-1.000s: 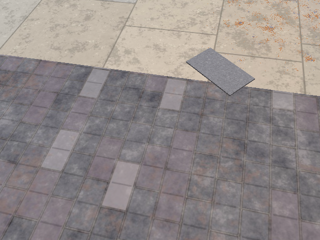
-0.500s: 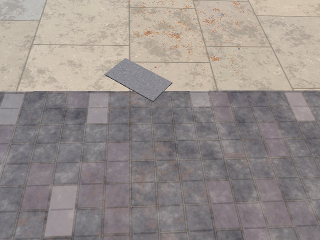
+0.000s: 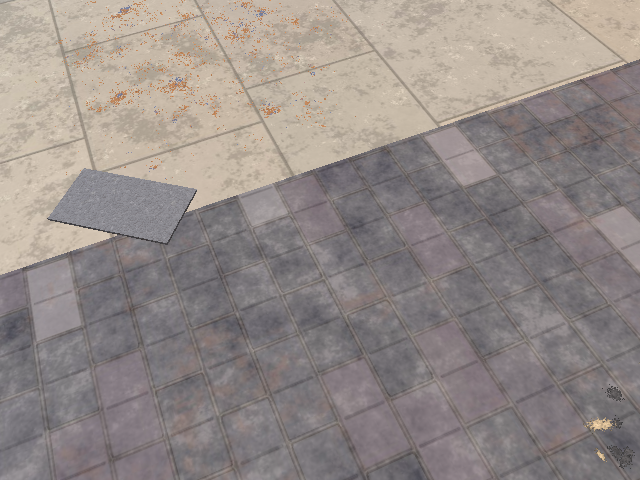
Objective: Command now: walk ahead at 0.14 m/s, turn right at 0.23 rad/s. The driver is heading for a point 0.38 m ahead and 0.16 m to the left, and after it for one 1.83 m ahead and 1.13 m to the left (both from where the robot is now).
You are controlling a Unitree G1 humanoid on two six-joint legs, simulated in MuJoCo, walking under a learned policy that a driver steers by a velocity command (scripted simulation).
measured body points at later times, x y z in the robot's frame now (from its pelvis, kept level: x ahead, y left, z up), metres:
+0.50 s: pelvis +0.07 +0.01 -0.01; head +0.10 +0.04 +0.44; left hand +0.11 +0.29 -0.15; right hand +0.23 -0.24 -0.12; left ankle +0.07 +0.09 -0.74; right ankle +0.02 -0.09 -0.69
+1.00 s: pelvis +0.17 +0.00 +0.00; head +0.18 -0.01 +0.45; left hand +0.15 +0.30 -0.10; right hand +0.38 -0.21 -0.12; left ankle +0.09 +0.09 -0.69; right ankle +0.20 -0.10 -0.74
